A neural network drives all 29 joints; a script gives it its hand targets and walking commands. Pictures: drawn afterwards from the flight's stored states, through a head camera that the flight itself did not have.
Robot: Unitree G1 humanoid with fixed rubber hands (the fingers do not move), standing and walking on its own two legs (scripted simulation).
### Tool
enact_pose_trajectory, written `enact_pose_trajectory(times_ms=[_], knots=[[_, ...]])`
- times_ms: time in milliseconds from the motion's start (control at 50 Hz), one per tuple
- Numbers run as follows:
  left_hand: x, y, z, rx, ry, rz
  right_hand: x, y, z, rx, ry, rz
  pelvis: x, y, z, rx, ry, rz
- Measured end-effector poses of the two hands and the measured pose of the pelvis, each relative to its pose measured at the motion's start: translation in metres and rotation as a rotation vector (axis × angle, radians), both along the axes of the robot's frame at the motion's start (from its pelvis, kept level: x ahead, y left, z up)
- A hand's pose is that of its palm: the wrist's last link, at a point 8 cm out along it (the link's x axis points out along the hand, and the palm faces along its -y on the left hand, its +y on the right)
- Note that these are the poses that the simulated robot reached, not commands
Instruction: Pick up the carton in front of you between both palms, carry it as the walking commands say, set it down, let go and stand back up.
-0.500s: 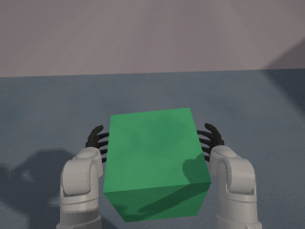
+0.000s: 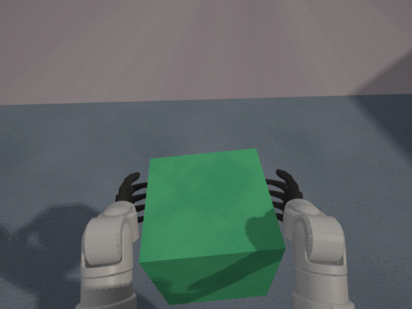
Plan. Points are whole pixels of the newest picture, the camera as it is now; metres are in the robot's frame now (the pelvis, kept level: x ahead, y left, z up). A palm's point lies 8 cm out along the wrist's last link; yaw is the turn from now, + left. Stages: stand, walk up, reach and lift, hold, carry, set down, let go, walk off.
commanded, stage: carry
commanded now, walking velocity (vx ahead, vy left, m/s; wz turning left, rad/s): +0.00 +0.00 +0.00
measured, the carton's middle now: (210, 229) +0.27 +0.00 +0.01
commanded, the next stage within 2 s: hold in 1.24 s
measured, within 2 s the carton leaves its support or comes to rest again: neither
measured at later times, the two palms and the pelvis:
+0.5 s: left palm (125, 239) +0.23 +0.15 +0.06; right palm (292, 235) +0.23 -0.14 +0.07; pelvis -0.04 +0.00 +0.00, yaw +0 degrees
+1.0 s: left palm (128, 236) +0.24 +0.15 +0.04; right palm (286, 232) +0.25 -0.14 +0.05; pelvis -0.05 +0.00 +0.00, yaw +0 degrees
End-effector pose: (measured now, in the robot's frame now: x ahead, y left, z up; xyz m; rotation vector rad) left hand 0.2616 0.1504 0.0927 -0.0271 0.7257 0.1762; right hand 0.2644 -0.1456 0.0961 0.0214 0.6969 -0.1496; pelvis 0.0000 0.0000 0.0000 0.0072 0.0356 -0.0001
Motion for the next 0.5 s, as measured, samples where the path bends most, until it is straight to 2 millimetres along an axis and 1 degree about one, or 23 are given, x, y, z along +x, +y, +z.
enact_pose_trajectory(times_ms=[80,160,320,500], knots=[[-0.008,0.000,0.001,0.000,0.001,-0.001,-0.008,0.000,0.002,0.000,0.001,-0.001,-0.007,0.000,0.001,-0.001,-0.006,0.000],[-0.016,0.000,-0.002,0.006,0.014,-0.004,-0.016,0.000,-0.001,-0.004,0.013,0.002,-0.014,0.000,0.002,-0.002,-0.009,0.000],[-0.029,0.000,-0.017,0.029,0.039,-0.018,-0.029,0.000,-0.016,-0.026,0.037,0.015,-0.028,0.000,0.003,-0.005,-0.012,0.002],[-0.035,0.000,-0.031,0.055,0.023,-0.037,-0.036,0.001,-0.030,-0.055,0.020,0.031,-0.039,0.000,0.003,-0.009,-0.010,0.005]])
